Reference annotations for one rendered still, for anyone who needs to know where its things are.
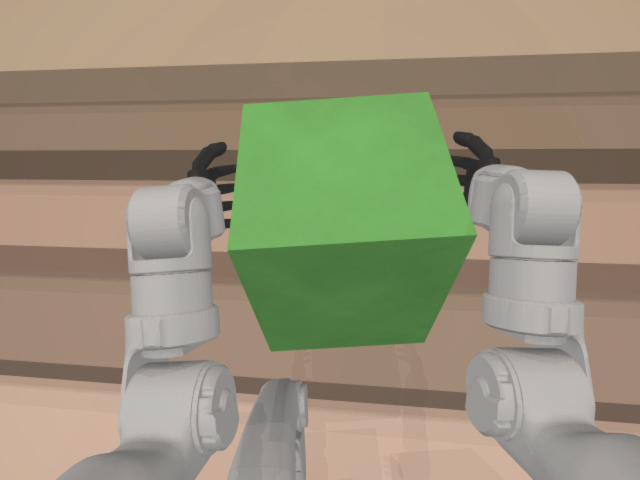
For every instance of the left robot thigh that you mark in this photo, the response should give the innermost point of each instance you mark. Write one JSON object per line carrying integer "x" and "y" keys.
{"x": 266, "y": 450}

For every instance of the left robot forearm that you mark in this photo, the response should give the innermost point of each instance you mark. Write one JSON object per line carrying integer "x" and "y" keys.
{"x": 169, "y": 231}

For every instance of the left robot shin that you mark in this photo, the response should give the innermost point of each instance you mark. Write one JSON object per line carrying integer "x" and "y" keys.
{"x": 300, "y": 455}

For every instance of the right robot upper arm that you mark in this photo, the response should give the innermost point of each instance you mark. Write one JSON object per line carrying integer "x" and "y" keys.
{"x": 538, "y": 405}

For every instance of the right robot forearm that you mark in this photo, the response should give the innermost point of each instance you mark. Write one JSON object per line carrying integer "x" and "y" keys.
{"x": 533, "y": 218}

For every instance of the robot right hand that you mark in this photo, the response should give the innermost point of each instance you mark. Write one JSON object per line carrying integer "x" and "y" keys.
{"x": 480, "y": 149}

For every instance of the carton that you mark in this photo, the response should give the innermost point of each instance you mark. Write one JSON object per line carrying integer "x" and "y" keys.
{"x": 348, "y": 225}

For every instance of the left robot upper arm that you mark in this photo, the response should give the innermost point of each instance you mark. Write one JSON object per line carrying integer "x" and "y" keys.
{"x": 174, "y": 416}

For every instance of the robot left hand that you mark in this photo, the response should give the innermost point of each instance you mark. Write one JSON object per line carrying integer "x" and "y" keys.
{"x": 200, "y": 165}

